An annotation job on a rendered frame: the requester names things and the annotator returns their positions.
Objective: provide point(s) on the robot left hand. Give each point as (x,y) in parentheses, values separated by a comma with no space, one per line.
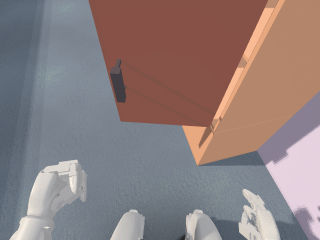
(65,179)

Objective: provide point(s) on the robot left forearm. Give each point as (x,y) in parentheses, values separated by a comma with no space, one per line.
(34,228)

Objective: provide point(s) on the left robot thigh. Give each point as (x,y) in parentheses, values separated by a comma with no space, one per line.
(130,227)

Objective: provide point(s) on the right robot thigh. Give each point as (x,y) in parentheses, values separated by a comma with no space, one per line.
(200,227)

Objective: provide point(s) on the robot right hand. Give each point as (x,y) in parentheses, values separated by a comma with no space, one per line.
(263,225)

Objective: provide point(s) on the robot thigh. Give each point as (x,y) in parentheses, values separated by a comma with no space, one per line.
(200,227)
(130,227)

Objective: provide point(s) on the cupboard door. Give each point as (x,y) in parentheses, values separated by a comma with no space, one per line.
(178,57)

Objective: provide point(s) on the handle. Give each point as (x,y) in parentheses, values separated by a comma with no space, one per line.
(118,83)

